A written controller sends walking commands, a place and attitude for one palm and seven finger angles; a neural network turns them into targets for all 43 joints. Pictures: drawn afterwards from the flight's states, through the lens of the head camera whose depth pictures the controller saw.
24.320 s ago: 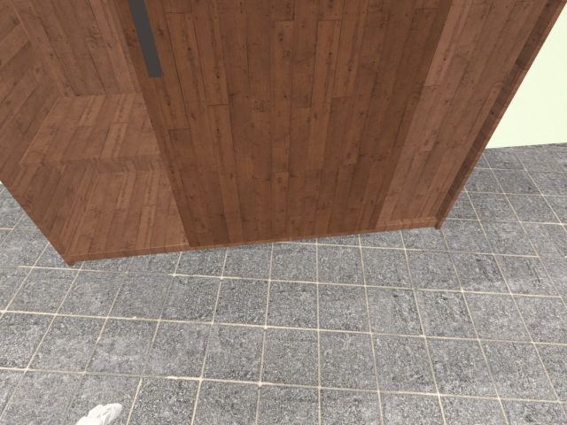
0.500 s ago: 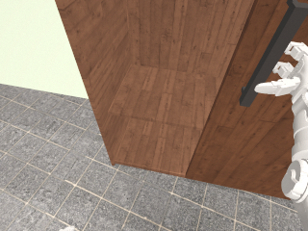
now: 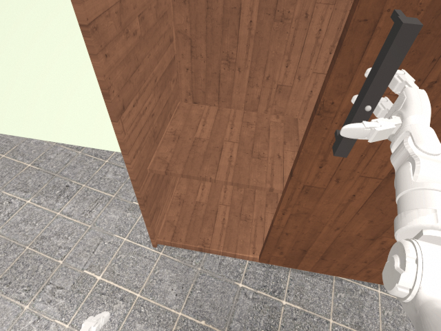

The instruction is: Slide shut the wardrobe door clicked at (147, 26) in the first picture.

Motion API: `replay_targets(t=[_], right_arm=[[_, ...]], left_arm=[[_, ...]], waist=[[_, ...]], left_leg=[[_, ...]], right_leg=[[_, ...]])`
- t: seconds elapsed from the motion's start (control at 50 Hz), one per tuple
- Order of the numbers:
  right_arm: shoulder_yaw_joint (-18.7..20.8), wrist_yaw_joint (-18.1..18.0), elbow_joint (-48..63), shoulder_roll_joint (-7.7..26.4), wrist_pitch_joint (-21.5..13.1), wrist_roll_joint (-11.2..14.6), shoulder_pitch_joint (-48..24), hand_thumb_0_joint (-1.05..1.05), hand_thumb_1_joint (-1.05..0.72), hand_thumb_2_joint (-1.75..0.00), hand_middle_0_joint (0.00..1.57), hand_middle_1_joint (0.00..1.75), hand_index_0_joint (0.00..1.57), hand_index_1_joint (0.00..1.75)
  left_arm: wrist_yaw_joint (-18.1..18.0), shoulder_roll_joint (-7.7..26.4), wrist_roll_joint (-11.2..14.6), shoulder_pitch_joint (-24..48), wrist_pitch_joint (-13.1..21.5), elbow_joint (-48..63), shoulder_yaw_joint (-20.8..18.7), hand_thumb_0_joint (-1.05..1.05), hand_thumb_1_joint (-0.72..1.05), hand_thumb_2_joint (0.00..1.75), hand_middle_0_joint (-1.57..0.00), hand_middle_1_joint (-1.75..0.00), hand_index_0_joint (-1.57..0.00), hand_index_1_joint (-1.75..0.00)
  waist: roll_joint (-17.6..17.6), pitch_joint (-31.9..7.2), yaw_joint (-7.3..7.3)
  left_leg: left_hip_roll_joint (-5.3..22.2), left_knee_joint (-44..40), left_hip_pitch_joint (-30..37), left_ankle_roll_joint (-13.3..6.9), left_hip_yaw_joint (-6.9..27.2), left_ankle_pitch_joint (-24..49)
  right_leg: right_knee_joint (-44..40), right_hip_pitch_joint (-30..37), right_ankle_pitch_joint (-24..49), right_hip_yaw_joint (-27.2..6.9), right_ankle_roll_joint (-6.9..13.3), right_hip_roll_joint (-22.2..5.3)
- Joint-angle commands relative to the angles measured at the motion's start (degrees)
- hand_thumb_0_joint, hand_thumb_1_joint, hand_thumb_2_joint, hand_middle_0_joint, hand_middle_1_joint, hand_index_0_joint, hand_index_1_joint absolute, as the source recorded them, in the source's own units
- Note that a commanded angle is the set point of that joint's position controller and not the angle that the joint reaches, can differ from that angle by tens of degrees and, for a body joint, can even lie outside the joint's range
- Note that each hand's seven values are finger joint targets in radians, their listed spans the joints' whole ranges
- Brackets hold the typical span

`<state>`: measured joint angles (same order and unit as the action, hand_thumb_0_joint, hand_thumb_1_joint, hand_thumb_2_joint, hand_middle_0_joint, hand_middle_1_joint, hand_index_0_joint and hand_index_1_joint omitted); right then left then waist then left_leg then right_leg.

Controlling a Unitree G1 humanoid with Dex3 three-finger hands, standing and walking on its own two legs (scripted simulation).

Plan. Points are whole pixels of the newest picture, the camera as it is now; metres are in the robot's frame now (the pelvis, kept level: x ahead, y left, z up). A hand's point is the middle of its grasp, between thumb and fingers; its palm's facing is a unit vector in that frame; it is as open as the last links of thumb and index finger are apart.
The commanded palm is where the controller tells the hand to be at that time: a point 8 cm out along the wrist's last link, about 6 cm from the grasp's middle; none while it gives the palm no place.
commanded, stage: slide the fingers in behind the handle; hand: right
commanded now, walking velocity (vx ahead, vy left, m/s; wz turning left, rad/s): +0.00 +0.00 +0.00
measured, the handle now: (364, 92) +0.52 -0.20 +0.20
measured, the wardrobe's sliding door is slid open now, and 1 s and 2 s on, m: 0.49 0.49 0.49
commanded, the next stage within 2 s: grip the handle and tug to test in 0.86 s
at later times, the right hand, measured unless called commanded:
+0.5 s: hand (362, 107) +0.46 -0.18 +0.21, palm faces +0.08 +1.00 +0.00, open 14.3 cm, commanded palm +0.44 -0.22 +0.21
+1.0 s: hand (361, 106) +0.46 -0.17 +0.21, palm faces +0.08 +1.00 +0.00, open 14.3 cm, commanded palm +0.44 -0.22 +0.21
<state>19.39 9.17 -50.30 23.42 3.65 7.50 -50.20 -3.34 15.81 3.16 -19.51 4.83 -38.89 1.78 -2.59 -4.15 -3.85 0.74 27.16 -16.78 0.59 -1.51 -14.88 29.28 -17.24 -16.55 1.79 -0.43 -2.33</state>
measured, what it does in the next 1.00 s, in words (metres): stands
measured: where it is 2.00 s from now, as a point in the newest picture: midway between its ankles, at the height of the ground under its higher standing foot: outside the picture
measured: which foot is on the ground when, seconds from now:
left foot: down 0.00-1.00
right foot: down 0.00-1.00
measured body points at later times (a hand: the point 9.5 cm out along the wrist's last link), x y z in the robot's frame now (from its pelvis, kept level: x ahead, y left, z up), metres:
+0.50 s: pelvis -0.01 +0.00 +0.00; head +0.01 +0.01 +0.45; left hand +0.06 +0.27 -0.12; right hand +0.45 -0.23 +0.22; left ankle -0.01 +0.13 -0.74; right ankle -0.02 -0.12 -0.74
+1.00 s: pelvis +0.00 +0.00 +0.00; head +0.01 +0.01 +0.45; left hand +0.08 +0.26 -0.11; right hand +0.45 -0.23 +0.22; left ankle -0.01 +0.13 -0.74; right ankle -0.02 -0.12 -0.74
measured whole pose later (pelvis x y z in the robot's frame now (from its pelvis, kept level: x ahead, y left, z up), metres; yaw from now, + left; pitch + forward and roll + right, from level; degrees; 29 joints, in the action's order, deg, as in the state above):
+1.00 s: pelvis +0.00 +0.00 +0.00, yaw +0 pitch +4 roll +1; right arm 17.7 6.3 -49.7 21.7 3.1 7.0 -50.9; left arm -3.2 15.2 2.9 -19.8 5.8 -39.7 1.6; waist -2.4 -3.5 -3.5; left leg 0.8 26.5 -16.1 0.6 -1.1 -14.3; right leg 28.4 -16.3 -15.9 2.1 -0.4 -2.3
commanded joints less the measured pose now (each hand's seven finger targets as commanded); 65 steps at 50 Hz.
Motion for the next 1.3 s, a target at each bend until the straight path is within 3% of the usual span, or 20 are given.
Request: replay_targets(t=[0.0, 0.06, 0.1, 0.16, 0.28, 0.34, 0.38, 0.44, 0.46, 0.5, 0.56, 0.66, 0.76, 0.82, 0.9, 0.94, 0.98, 1.06, 1.16, 1.28], right_arm=[[3.0, -1.4, 14.2, 16.8, -4.5, -0.3, -30.6, 0.0, 0.5, -0.3, 0.3, 1.2, 0.3, 1.2], [2.3, -1.0, 13.9, 16.4, -5.3, -0.5, -31.2, 0.0, 0.5, -0.3, 0.3, 1.2, 0.3, 1.2], [0.1, -0.6, 13.8, 13.5, -5.6, -0.2, -32.7, 0.0, 0.5, -0.3, 0.3, 1.2, 0.3, 1.2], [0.4, -0.6, 12.4, 13.8, -6.1, 0.4, -33.4, 0.0, 0.5, -0.3, 0.3, 1.2, 0.3, 1.2], [-0.2, -0.4, 12.9, 12.8, -6.7, 0.8, -34.0, 0.0, 0.5, -0.3, 0.3, 1.2, 0.3, 1.2], [-2.4, -0.4, 13.4, 9.8, -7.0, 0.9, -35.3, 0.0, 0.5, -0.3, 0.3, 1.2, 0.3, 1.2], [-0.7, -0.9, 13.1, 11.6, -6.8, 0.8, -33.8, 0.0, 0.5, -0.3, 0.3, 1.2, 0.3, 1.2], [-2.7, -1.4, 12.8, 9.1, -6.7, 0.5, -35.3, 0.0, 0.5, -0.3, 0.3, 1.2, 0.3, 1.2], [-1.3, -1.6, 12.8, 10.7, -6.9, 0.4, -34.5, 0.0, 0.5, -0.3, 0.3, 1.2, 0.3, 1.2], [-0.8, -2.0, 13.7, 10.8, -6.7, 0.2, -33.5, 0.0, 0.5, -0.3, 0.3, 1.2, 0.3, 1.2], [1.3, -2.3, 12.3, 12.8, -6.2, 0.2, -31.4, 0.0, 0.5, -0.3, 0.3, 1.2, 0.3, 1.2], [1.4, -2.1, 12.5, 13.2, -5.8, -0.2, -30.4, 0.0, 0.5, -0.3, 0.3, 1.2, 0.3, 1.2], [-0.2, -2.1, 13.9, 11.3, -5.7, -0.3, -31.1, 0.0, 0.5, -0.3, 0.3, 1.2, 0.3, 1.2], [0.7, -2.1, 15.0, 11.8, -5.6, 0.2, -30.8, 0.0, 0.5, -0.3, 0.3, 1.2, 0.3, 1.2], [-2.0, -2.0, 14.9, 8.8, -5.1, 0.1, -31.2, 0.0, 0.5, -0.3, 0.3, 1.2, 0.3, 1.2], [-0.8, -2.4, 14.5, 10.1, -4.8, 0.0, -31.2, 0.0, 0.5, -0.3, 0.3, 1.2, 0.3, 1.2], [0.4, -2.6, 13.4, 11.3, -4.6, 0.0, -30.6, 0.0, 0.41, -0.34, 0.31, 1.21, 0.31, 1.21], [-1.2, -2.5, 13.3, 10.1, -4.6, -0.4, -32.7, 0.0, 0.22, -0.42, 0.33, 1.24, 0.33, 1.24], [1.9, -2.1, 12.4, 13.6, -4.6, 0.0, -31.0, 0.0, -0.01, -0.52, 0.35, 1.27, 0.35, 1.27], [-0.9, -1.3, 11.3, 11.4, -4.9, -0.6, -32.2, 0.0, -0.29, -0.64, 0.38, 1.31, 0.38, 1.31]], left_arm=[[-0.9, 7.7, 0.0, -0.6, 2.2, 6.3, -3.0, 0.0, 0.9, 0.9, -0.2, -0.3, -0.2, -0.3], [-1.0, 7.6, -0.1, -0.7, 2.4, 6.2, -2.9, 0.0, 0.9, 0.9, -0.2, -0.3, -0.2, -0.3], [-1.0, 7.2, 0.1, -0.3, 2.7, 6.2, -2.8, 0.0, 0.9, 0.9, -0.2, -0.3, -0.2, -0.3], [-1.2, 7.6, 0.0, -0.8, 3.1, 5.5, -2.8, 0.0, 0.9, 0.9, -0.2, -0.3, -0.2, -0.3], [-1.1, 7.6, 0.0, -0.9, 3.7, 5.0, -2.9, 0.0, 0.9, 0.9, -0.2, -0.3, -0.2, -0.3], [-1.0, 7.3, 0.0, -1.0, 4.4, 4.5, -3.1, 0.0, 0.9, 0.9, -0.2, -0.3, -0.2, -0.3], [-0.9, 7.6, 0.0, -1.3, 4.3, 4.3, -3.2, 0.0, 0.9, 0.9, -0.2, -0.3, -0.2, -0.3], [-0.7, 7.3, -0.1, -1.1, 4.7, 4.1, -3.0, 0.0, 0.9, 0.9, -0.2, -0.3, -0.2, -0.3], [-0.7, 7.5, -0.2, -1.6, 4.6, 3.9, -3.2, 0.0, 0.9, 0.9, -0.2, -0.3, -0.2, -0.3], [-0.5, 7.4, -0.2, -1.2, 4.6, 4.3, -3.2, 0.0, 0.9, 0.9, -0.2, -0.3, -0.2, -0.3], [-0.4, 7.6, -0.4, -1.6, 4.3, 4.2, -3.2, 0.0, 0.9, 0.9, -0.2, -0.3, -0.2, -0.3], [-0.6, 7.5, -0.2, -0.9, 3.7, 4.8, -3.1, 0.0, 0.9, 0.9, -0.2, -0.3, -0.2, -0.3], [-0.5, 7.1, -0.2, -0.6, 3.5, 5.4, -3.0, 0.0, 0.9, 0.9, -0.2, -0.3, -0.2, -0.3], [-0.5, 7.2, -0.3, -0.5, 3.6, 5.6, -3.2, 0.0, 0.9, 0.9, -0.2, -0.3, -0.2, -0.3], [-0.6, 6.9, 0.0, 0.2, 3.4, 5.5, -3.0, 0.0, 0.9, 0.9, -0.2, -0.3, -0.2, -0.3], [-0.5, 7.0, -0.2, -0.2, 3.5, 5.3, -3.1, 0.0, 0.9, 0.9, -0.2, -0.3, -0.2, -0.3], [-0.6, 7.3, -0.2, -0.3, 3.3, 5.3, -3.2, 0.0, 0.9, 0.9, -0.2, -0.3, -0.2, -0.3], [-0.8, 7.1, -0.3, -0.5, 3.2, 5.0, -3.1, 0.0, 0.9, 0.9, -0.2, -0.3, -0.2, -0.3], [-0.9, 7.4, -0.4, -1.1, 2.9, 5.0, -3.2, 0.0, 0.9, 0.9, -0.2, -0.3, -0.2, -0.3], [-0.8, 7.1, -0.1, -0.8, 2.8, 5.3, -3.1, 0.0, 0.9, 0.9, -0.2, -0.3, -0.2, -0.3]], waist=[[1.4, -17.3, -0.03], [0.9, -17.5, -0.4], [-1.1, -17.6, -0.96], [0.9, -17.4, -1.22], [0.4, -18.0, -1.37], [-0.9, -17.1, -1.69], [-0.1, -18.5, -1.01], [-1.5, -16.6, -1.55], [0.8, -17.1, -1.11], [-0.7, -18.6, -0.62], [2.6, -18.3, 0.07], [1.5, -16.5, 0.1], [-0.6, -17.3, 0.09], [1.4, -18.7, 0.27], [-0.2, -16.3, -0.38], [0.1, -16.5, -0.09], [2.0, -16.7, -0.01], [1.2, -16.4, -0.55], [3.1, -18.5, -0.03], [-0.5, -15.6, -0.73]], left_leg=[[-1.5, -1.2, 6.3, -1.7, -0.6, 22.5], [-1.5, -1.4, 6.5, -1.7, -0.4, 21.8], [-1.5, -1.8, 5.2, -1.7, -0.3, 20.2], [-1.6, -2.0, 5.5, -1.7, -0.5, 19.7], [-1.7, -2.1, 5.5, -1.6, -0.4, 20.2], [-1.8, -2.1, 3.8, -1.7, -0.6, 19.5], [-1.8, -1.9, 5.2, -1.8, -0.5, 20.7], [-1.7, -2.2, 3.5, -1.7, -0.8, 18.9], [-1.8, -1.9, 4.5, -1.9, -1.0, 19.1], [-1.8, -1.7, 4.9, -1.8, -0.8, 20.3], [-1.8, -1.4, 6.5, -1.9, -1.0, 22.0], [-1.7, -1.6, 6.3, -1.9, -0.7, 21.8], [-1.7, -1.6, 5.8, -2.1, -0.8, 21.4], [-1.8, -1.4, 6.5, -1.8, -0.8, 22.5], [-1.8, -1.7, 4.8, -1.9, -0.9, 21.4], [-1.8, -1.9, 4.8, -1.9, -1.0, 20.5], [-1.8, -1.9, 5.6, -1.8, -0.9, 20.8], [-1.6, -2.0, 5.2, -1.8, -0.9, 20.6], [-1.7, -1.6, 7.4, -1.7, -0.7, 23.9], [-1.6, -2.0, 4.9, -1.8, -0.6, 21.2]], right_leg=[[-1.7, 8.7, 19.6, -0.4, 2.5, 1.5], [-1.5, 8.8, 18.8, -0.4, 2.4, 1.5], [-1.7, 9.9, 17.3, -0.4, 2.3, 1.6], [-1.8, 9.4, 16.8, -0.7, 2.3, 1.5], [-1.9, 10.0, 17.1, -0.7, 2.3, 1.6], [-1.8, 11.0, 17.3, -0.9, 2.2, 1.6], [-1.7, 10.9, 18.3, -0.8, 2.3, 1.6], [-2.1, 10.6, 17.1, -0.9, 2.1, 1.6], [-2.0, 10.2, 17.6, -1.2, 2.1, 1.5], [-2.1, 11.1, 18.8, -0.9, 2.1, 1.6], [-1.9, 9.7, 20.2, -0.9, 2.2, 1.5], [-2.2, 9.1, 19.3, -0.2, 2.3, 1.4], [-2.2, 10.4, 20.2, -0.4, 2.1, 1.4], [-2.3, 10.9, 21.0, -0.5, 2.1, 1.2], [-2.3, 11.1, 20.4, -0.4, 2.0, 1.1], [-2.5, 10.7, 19.6, -0.7, 1.9, 1.2], [-2.4, 10.2, 19.3, -0.6, 2.2, 1.3], [-2.3, 10.1, 19.0, -0.5, 2.2, 1.5], [-1.8, 9.9, 21.2, -0.2, 2.4, 1.5], [-2.2, 9.4, 18.8, -0.1, 2.3, 1.5]])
